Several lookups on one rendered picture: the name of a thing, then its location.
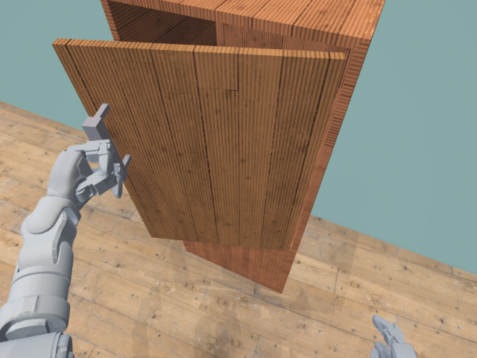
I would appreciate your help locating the handle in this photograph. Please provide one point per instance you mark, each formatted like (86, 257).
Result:
(95, 129)

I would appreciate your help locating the right robot hand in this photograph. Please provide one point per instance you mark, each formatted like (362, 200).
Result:
(394, 338)

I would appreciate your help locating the left robot upper arm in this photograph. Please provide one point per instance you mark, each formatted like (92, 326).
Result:
(50, 345)

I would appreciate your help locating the left robot forearm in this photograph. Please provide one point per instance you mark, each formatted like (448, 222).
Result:
(37, 303)

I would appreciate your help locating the cupboard door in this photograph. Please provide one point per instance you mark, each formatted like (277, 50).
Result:
(223, 140)

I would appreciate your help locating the left robot hand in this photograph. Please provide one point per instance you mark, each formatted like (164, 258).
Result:
(72, 177)

